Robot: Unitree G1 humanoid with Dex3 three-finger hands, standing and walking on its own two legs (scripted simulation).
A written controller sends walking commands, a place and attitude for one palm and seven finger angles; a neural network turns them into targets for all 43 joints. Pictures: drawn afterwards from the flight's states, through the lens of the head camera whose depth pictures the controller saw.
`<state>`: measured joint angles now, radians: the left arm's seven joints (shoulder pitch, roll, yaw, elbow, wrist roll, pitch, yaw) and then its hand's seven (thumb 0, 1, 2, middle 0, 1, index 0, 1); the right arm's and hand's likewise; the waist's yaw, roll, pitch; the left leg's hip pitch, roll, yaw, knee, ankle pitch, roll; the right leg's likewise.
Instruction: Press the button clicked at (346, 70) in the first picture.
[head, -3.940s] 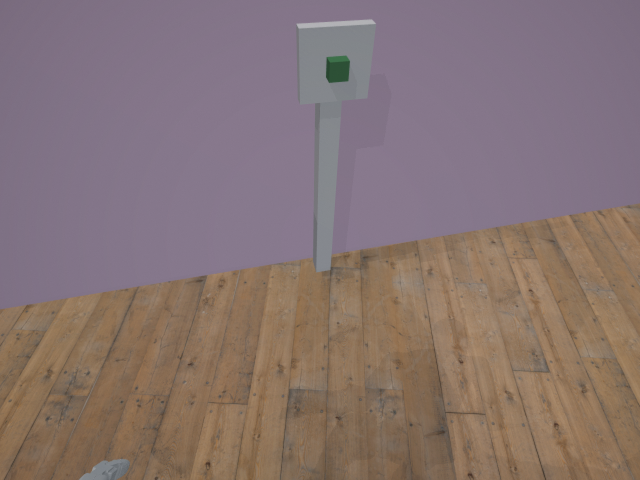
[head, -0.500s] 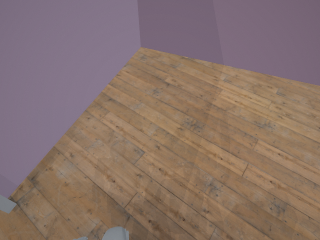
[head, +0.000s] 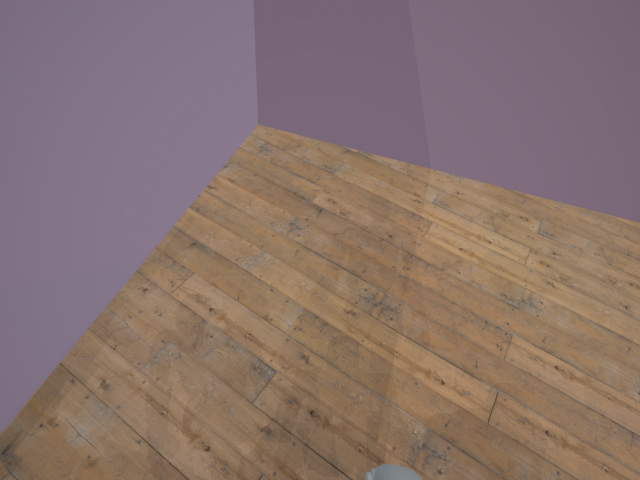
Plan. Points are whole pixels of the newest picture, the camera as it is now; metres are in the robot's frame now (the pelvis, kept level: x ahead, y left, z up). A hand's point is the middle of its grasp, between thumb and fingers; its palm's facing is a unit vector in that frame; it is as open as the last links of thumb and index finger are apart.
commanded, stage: walk to a spot facing it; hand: left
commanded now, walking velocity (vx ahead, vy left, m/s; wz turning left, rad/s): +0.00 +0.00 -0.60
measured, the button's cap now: out of the picture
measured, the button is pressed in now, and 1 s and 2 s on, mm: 0 0 0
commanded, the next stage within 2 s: turn to face it in 0.04 s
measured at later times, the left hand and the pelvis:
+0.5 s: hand (262, 405) +0.26 +0.10 -0.16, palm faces +0.01 -0.99 -0.16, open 7.3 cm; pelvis +0.13 -0.05 -0.01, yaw +2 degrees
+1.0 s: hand (157, 476) +0.15 +0.23 -0.17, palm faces +0.34 -0.91 -0.26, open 7.4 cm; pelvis +0.14 +0.00 +0.00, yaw +17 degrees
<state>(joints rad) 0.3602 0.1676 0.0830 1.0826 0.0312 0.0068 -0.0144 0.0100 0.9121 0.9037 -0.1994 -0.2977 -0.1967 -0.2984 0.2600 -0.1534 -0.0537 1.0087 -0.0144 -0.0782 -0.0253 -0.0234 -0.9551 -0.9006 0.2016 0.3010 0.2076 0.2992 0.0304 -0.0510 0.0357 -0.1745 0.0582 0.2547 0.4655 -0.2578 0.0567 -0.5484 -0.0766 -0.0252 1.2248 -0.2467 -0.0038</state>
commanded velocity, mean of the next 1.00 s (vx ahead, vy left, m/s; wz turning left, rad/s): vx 0.00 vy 0.00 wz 0.47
